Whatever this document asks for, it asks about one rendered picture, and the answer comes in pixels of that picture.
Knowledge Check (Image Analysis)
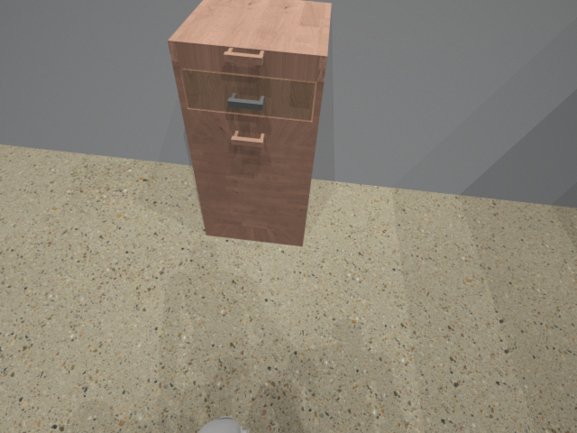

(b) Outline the handle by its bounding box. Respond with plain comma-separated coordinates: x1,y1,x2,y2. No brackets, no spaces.
224,51,263,66
231,136,263,148
227,93,264,111

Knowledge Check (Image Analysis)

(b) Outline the cabinet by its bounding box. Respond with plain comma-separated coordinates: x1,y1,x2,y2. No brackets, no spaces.
168,0,332,246

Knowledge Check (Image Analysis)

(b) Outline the drawer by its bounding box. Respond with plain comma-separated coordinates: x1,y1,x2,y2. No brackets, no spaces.
182,69,316,121

